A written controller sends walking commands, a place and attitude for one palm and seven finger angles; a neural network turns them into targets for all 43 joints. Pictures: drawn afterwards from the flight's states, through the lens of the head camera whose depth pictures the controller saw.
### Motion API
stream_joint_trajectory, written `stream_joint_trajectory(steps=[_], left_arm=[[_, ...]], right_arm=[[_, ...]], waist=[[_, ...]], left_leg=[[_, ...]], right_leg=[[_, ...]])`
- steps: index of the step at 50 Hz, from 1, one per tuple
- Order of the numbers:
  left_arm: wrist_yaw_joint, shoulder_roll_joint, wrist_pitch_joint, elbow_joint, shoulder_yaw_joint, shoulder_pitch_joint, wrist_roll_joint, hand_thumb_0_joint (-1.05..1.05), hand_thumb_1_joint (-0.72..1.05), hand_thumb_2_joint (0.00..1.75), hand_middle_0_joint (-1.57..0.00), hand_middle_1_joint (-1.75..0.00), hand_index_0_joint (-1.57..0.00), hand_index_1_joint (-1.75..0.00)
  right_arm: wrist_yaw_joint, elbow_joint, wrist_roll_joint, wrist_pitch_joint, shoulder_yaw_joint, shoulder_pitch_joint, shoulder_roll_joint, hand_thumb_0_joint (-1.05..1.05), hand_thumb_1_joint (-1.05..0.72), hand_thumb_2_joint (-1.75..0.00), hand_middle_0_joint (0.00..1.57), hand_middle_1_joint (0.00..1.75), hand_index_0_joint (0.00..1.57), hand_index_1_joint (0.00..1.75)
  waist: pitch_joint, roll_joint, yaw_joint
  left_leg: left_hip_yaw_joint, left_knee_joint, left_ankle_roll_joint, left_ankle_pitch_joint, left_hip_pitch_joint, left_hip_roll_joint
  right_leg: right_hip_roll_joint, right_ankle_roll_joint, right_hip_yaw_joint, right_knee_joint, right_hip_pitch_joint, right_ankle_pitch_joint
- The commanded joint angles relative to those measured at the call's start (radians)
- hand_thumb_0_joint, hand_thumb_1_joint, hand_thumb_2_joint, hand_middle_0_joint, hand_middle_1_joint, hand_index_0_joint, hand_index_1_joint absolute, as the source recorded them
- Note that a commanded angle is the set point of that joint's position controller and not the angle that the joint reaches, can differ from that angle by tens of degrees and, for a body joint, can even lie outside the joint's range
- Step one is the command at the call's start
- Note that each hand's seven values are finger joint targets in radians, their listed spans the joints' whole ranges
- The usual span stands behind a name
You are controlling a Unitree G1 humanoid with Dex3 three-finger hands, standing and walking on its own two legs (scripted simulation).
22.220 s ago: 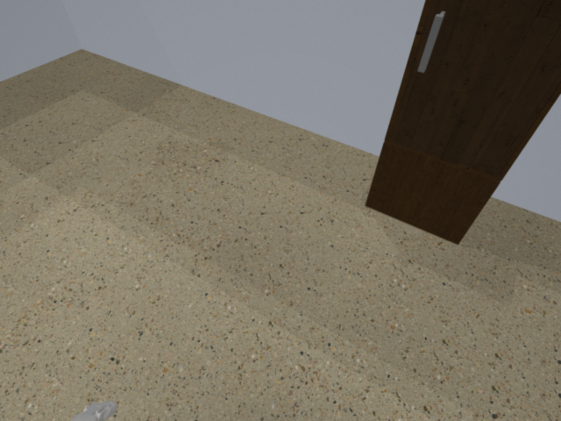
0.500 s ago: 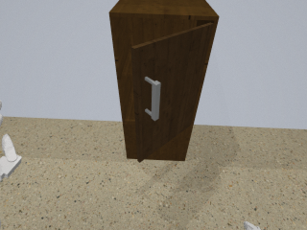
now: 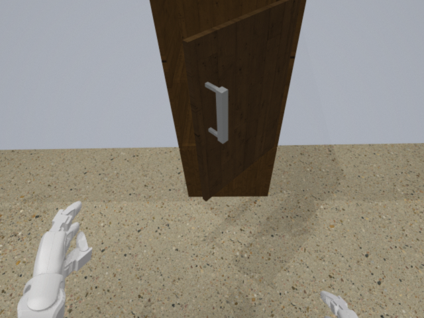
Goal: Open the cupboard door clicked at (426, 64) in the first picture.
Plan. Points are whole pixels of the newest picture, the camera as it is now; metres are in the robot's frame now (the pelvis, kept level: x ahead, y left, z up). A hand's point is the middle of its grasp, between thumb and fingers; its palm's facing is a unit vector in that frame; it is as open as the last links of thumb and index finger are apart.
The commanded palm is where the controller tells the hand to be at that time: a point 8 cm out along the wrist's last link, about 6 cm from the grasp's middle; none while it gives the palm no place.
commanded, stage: let the arm hang, fingers relaxed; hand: left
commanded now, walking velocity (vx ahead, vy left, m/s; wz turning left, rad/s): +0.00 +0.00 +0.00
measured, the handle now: (216, 113) +0.59 +0.00 +0.06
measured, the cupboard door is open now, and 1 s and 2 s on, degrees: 44 44 44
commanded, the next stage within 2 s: look to check the result in 0.98 s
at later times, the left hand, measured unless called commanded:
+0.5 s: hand out of the picture -0.01 +0.17 -0.16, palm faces +0.05 -0.97 -0.23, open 7.2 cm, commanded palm none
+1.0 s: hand out of the picture -0.03 +0.13 -0.16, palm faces +0.05 -0.98 -0.17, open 7.3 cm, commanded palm none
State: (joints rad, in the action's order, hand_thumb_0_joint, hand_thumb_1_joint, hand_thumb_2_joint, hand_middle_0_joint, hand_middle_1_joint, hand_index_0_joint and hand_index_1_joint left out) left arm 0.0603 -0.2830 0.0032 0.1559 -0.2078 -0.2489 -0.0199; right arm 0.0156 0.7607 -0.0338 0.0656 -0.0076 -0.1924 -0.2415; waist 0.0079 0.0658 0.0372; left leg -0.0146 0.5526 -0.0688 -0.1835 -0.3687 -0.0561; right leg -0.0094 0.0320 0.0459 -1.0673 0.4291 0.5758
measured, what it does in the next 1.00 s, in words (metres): steps on the spot: right foot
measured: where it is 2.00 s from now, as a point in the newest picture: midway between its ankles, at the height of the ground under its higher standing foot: outside the picture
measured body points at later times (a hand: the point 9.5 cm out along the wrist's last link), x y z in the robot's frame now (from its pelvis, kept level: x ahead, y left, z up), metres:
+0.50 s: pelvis -0.02 -0.02 +0.01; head +0.01 -0.02 +0.46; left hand -0.01 +0.22 -0.14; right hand -0.02 -0.24 -0.15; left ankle +0.00 +0.07 -0.73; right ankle +0.00 -0.13 -0.73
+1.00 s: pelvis -0.02 -0.03 +0.01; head -0.01 -0.04 +0.46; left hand -0.03 +0.18 -0.14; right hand -0.04 -0.24 -0.15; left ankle +0.00 +0.07 -0.73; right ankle +0.00 -0.13 -0.73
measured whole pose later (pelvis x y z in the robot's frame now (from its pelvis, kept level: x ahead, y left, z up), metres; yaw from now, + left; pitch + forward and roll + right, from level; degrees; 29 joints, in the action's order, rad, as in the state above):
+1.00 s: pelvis -0.02 -0.03 +0.01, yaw +0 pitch -2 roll +0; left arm 0.03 -0.11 -0.01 1.16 -0.01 -0.28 -0.01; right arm 0.03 1.15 -0.02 -0.01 0.00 -0.30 -0.14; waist -0.03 0.02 0.01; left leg -0.04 0.40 -0.04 -0.19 -0.19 -0.03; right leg -0.01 -0.02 -0.02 -0.42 0.20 0.20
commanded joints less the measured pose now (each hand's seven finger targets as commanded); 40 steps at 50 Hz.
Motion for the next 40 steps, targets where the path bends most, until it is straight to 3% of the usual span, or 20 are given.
stream_joint_trajectory(steps=[1, 4, 5, 6, 7, 8, 9, 10, 11, 13, 14, 16, 17, 18, 19, 22, 25, 27, 34, 40], left_arm=[[-0.050, 0.007, 0.034, 0.207, 0.131, -0.069, -0.019, 0.00, 0.90, 0.90, -0.20, -0.30, -0.20, -0.30], [-0.046, -0.041, 0.026, 0.393, 0.141, -0.124, -0.015, 0.00, 0.90, 0.90, -0.20, -0.30, -0.20, -0.30], [-0.042, -0.051, 0.015, 0.461, 0.138, -0.154, -0.011, 0.00, 0.90, 0.90, -0.20, -0.30, -0.20, -0.30], [-0.038, -0.088, 0.005, 0.505, 0.137, -0.155, -0.014, 0.00, 0.90, 0.90, -0.20, -0.30, -0.20, -0.30], [-0.040, -0.126, -0.001, 0.524, 0.140, -0.120, -0.014, 0.00, 0.90, 0.90, -0.20, -0.30, -0.20, -0.30], [-0.041, -0.143, 0.001, 0.542, 0.144, -0.034, -0.007, 0.00, 0.90, 0.90, -0.20, -0.30, -0.20, -0.30], [-0.034, -0.118, -0.002, 0.562, 0.148, 0.018, -0.005, 0.00, 0.90, 0.90, -0.20, -0.30, -0.20, -0.30], [-0.027, -0.036, -0.005, 0.566, 0.127, 0.045, -0.014, 0.00, 0.90, 0.90, -0.20, -0.30, -0.20, -0.30], [-0.026, -0.018, -0.009, 0.596, 0.133, 0.044, -0.010, 0.00, 0.90, 0.90, -0.20, -0.30, -0.20, -0.30], [-0.026, -0.006, -0.015, 0.668, 0.148, 0.023, -0.004, 0.00, 0.90, 0.90, -0.20, -0.30, -0.20, -0.30], [-0.026, 0.007, -0.015, 0.697, 0.153, 0.013, -0.001, 0.00, 0.90, 0.90, -0.20, -0.30, -0.20, -0.30], [-0.029, 0.042, -0.015, 0.753, 0.168, -0.051, 0.011, 0.00, 0.90, 0.90, -0.20, -0.30, -0.20, -0.30], [-0.027, 0.040, -0.016, 0.776, 0.171, -0.066, 0.011, 0.00, 0.90, 0.90, -0.20, -0.30, -0.20, -0.30], [-0.027, 0.025, -0.014, 0.810, 0.170, -0.050, 0.012, 0.00, 0.90, 0.90, -0.20, -0.30, -0.20, -0.30], [-0.026, 0.018, -0.012, 0.830, 0.171, -0.047, 0.015, 0.00, 0.90, 0.90, -0.20, -0.30, -0.20, -0.30], [-0.030, 0.016, -0.008, 0.881, 0.177, -0.040, 0.016, 0.00, 0.90, 0.90, -0.20, -0.30, -0.20, -0.30], [-0.032, 0.020, -0.004, 0.919, 0.181, -0.036, 0.012, 0.00, 0.90, 0.90, -0.20, -0.30, -0.20, -0.30], [-0.031, 0.028, -0.005, 0.936, 0.183, -0.044, 0.011, 0.00, 0.90, 0.90, -0.20, -0.30, -0.20, -0.30], [-0.027, 0.042, -0.013, 0.970, 0.184, -0.075, 0.009, 0.00, 0.90, 0.90, -0.20, -0.30, -0.20, -0.30], [-0.024, 0.052, -0.017, 0.981, 0.184, -0.080, 0.010, 0.00, 0.90, 0.90, -0.20, -0.30, -0.20, -0.30]], right_arm=[[-0.001, -0.055, -0.014, -0.021, -0.045, 0.019, -0.141, 0.00, -0.90, -0.90, 0.20, 0.30, 0.20, 0.30], [-0.008, -0.011, -0.003, -0.049, -0.037, 0.057, -0.142, 0.00, -0.90, -0.90, 0.20, 0.30, 0.20, 0.30], [-0.009, 0.008, 0.004, -0.055, -0.035, 0.057, -0.102, 0.00, -0.90, -0.90, 0.20, 0.30, 0.20, 0.30], [-0.012, 0.021, 0.013, -0.063, -0.029, 0.041, -0.047, 0.00, -0.90, -0.90, 0.20, 0.30, 0.20, 0.30], [-0.014, 0.023, 0.022, -0.074, -0.023, 0.030, -0.011, 0.00, -0.90, -0.90, 0.20, 0.30, 0.20, 0.30], [-0.016, 0.048, 0.015, -0.085, -0.026, 0.004, -0.019, 0.00, -0.90, -0.90, 0.20, 0.30, 0.20, 0.30], [-0.015, 0.080, 0.013, -0.098, -0.031, -0.013, -0.019, 0.00, -0.90, -0.90, 0.20, 0.30, 0.20, 0.30], [-0.010, 0.100, 0.000, -0.101, -0.047, -0.027, -0.009, 0.00, -0.90, -0.90, 0.20, 0.30, 0.20, 0.30], [-0.007, 0.125, -0.001, -0.098, -0.044, -0.052, -0.003, 0.00, -0.90, -0.90, 0.20, 0.30, 0.20, 0.30], [-0.002, 0.175, 0.007, -0.088, -0.032, -0.111, 0.023, 0.00, -0.90, -0.90, 0.20, 0.30, 0.20, 0.30], [-0.001, 0.193, 0.010, -0.081, -0.029, -0.133, 0.024, 0.00, -0.90, -0.90, 0.20, 0.30, 0.20, 0.30], [0.011, 0.221, 0.005, -0.060, -0.019, -0.119, -0.009, 0.00, -0.90, -0.90, 0.20, 0.30, 0.20, 0.30], [0.020, 0.227, 0.004, -0.057, -0.016, -0.105, -0.024, 0.00, -0.90, -0.90, 0.20, 0.30, 0.20, 0.30], [0.022, 0.248, 0.009, -0.051, -0.015, -0.109, -0.013, 0.00, -0.90, -0.90, 0.20, 0.30, 0.20, 0.30], [0.024, 0.258, 0.011, -0.051, -0.011, -0.110, -0.010, 0.00, -0.90, -0.90, 0.20, 0.30, 0.20, 0.30], [0.025, 0.289, 0.015, -0.052, -0.009, -0.119, -0.020, 0.00, -0.90, -0.90, 0.20, 0.30, 0.20, 0.30], [0.023, 0.311, 0.013, -0.058, -0.010, -0.126, -0.018, 0.00, -0.90, -0.90, 0.20, 0.30, 0.20, 0.30], [0.023, 0.325, 0.012, -0.059, -0.010, -0.133, -0.014, 0.00, -0.90, -0.90, 0.20, 0.30, 0.20, 0.30], [0.021, 0.348, 0.014, -0.061, -0.009, -0.147, 0.005, 0.00, -0.90, -0.90, 0.20, 0.30, 0.20, 0.30], [0.022, 0.363, 0.013, -0.058, -0.004, -0.158, 0.022, 0.00, -0.90, -0.90, 0.20, 0.30, 0.20, 0.30]], waist=[[0.095, -0.172, -0.044], [0.077, 0.014, -0.083], [0.069, 0.025, -0.090], [0.036, -0.077, -0.079], [-0.013, -0.151, -0.044], [-0.043, -0.125, -0.011], [-0.046, -0.140, 0.001], [-0.076, -0.135, 0.008], [-0.067, -0.107, 0.009], [-0.022, -0.089, 0.013], [-0.005, -0.083, 0.012], [0.013, 0.001, -0.037], [0.020, -0.036, -0.050], [0.035, 0.026, -0.041], [0.046, 0.042, -0.045], [0.011, -0.020, -0.040], [-0.062, -0.050, -0.035], [-0.080, -0.057, -0.034], [-0.082, -0.090, -0.030], [-0.081, -0.070, -0.024]], left_leg=[[0.250, -0.206, -0.144, 0.111, 0.050, 0.278], [0.169, -0.209, -0.066, -0.143, -0.092, 0.208], [0.143, -0.159, -0.033, -0.202, -0.136, 0.167], [0.087, -0.048, 0.020, -0.276, -0.152, 0.069], [0.037, 0.090, 0.058, -0.251, -0.098, 0.014], [0.011, 0.181, 0.070, -0.204, 0.005, 0.015], [0.017, 0.265, 0.072, -0.205, 0.059, 0.024], [0.038, 0.296, 0.063, -0.183, 0.041, 0.040], [0.037, 0.272, 0.054, -0.159, 0.040, 0.054], [0.027, 0.067, 0.046, -0.111, 0.118, 0.073], [0.054, -0.044, 0.039, 0.012, 0.176, 0.093], [0.170, -0.152, 0.004, 0.195, 0.176, 0.184], [0.167, -0.146, -0.004, 0.217, 0.156, 0.197], [0.157, -0.161, 0.002, 0.257, 0.158, 0.174], [0.146, -0.172, 0.007, 0.270, 0.168, 0.171], [0.150, -0.232, 0.011, 0.114, 0.160, 0.179], [0.158, -0.283, 0.014, -0.060, 0.120, 0.174], [0.157, -0.297, 0.015, -0.104, 0.113, 0.167], [0.115, -0.271, 0.019, -0.092, 0.146, 0.146], [0.104, -0.261, 0.023, -0.058, 0.154, 0.144]], right_leg=[[0.054, 0.004, -0.004, 0.046, -0.029, -0.045], [0.022, -0.004, -0.047, 0.349, -0.262, -0.202], [0.037, -0.016, -0.009, 0.485, -0.333, -0.248], [0.118, -0.058, 0.150, 0.653, -0.288, -0.131], [0.266, -0.127, 0.353, 0.835, -0.115, 0.081], [0.327, -0.183, 0.379, 0.913, 0.024, 0.184], [0.300, -0.184, 0.347, 0.944, 0.095, 0.189], [0.264, -0.184, 0.297, 0.907, 0.081, 0.065], [0.242, -0.186, 0.239, 0.860, 0.012, -0.079], [0.206, -0.172, 0.134, 0.767, -0.082, -0.265], [0.170, -0.139, 0.081, 0.714, -0.089, -0.325], [0.088, -0.085, 0.015, 0.644, -0.173, -0.445], [0.084, -0.078, 0.013, 0.665, -0.228, -0.474], [0.095, -0.076, -0.003, 0.646, -0.266, -0.518], [0.093, -0.076, 0.000, 0.638, -0.288, -0.521], [0.091, -0.072, -0.004, 0.685, -0.285, -0.425], [0.093, -0.074, -0.001, 0.711, -0.252, -0.359], [0.092, -0.075, 0.007, 0.717, -0.243, -0.354], [0.103, -0.075, 0.022, 0.743, -0.206, -0.323], [0.103, -0.077, 0.033, 0.742, -0.202, -0.342]])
